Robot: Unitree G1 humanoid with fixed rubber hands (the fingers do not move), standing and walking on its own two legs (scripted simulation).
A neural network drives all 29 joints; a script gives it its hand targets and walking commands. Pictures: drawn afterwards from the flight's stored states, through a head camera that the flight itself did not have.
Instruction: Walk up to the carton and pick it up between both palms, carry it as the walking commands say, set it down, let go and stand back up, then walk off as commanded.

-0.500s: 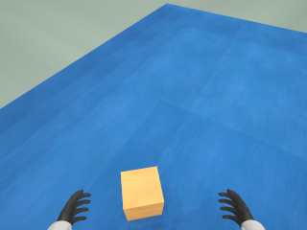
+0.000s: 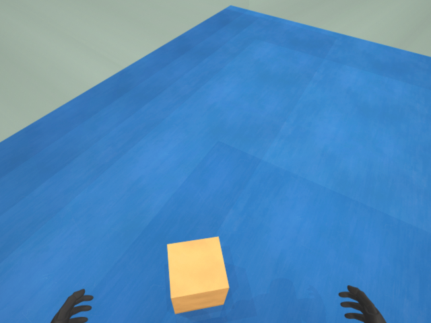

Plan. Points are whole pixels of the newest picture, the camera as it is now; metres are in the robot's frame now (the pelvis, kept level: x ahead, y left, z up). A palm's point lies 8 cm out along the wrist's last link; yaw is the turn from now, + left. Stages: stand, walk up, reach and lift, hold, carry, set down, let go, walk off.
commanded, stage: stand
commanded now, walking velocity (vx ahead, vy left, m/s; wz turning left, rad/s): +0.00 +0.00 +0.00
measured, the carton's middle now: (196, 275) +0.41 +0.04 -0.65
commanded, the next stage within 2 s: walk off in 1.54 s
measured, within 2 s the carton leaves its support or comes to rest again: neither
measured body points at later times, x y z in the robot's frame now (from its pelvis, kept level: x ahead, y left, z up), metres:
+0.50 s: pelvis +0.00 +0.01 +0.00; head +0.00 +0.02 +0.45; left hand +0.13 +0.31 -0.11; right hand +0.12 -0.30 -0.09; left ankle -0.02 +0.10 -0.74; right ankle -0.05 -0.11 -0.74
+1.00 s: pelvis -0.02 +0.01 +0.01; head -0.02 +0.02 +0.46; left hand +0.09 +0.31 -0.11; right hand +0.09 -0.31 -0.10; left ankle -0.02 +0.10 -0.74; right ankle -0.05 -0.12 -0.74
